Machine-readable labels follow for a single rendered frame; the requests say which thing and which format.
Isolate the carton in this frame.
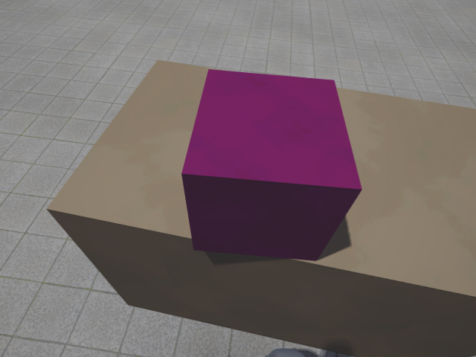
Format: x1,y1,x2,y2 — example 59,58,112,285
181,69,362,261

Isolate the pedestal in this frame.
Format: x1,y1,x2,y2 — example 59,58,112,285
47,60,476,357

